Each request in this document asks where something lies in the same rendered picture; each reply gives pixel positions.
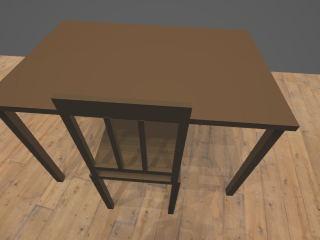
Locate chair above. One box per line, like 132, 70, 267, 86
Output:
51, 93, 193, 215

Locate table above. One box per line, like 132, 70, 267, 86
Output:
0, 20, 300, 196

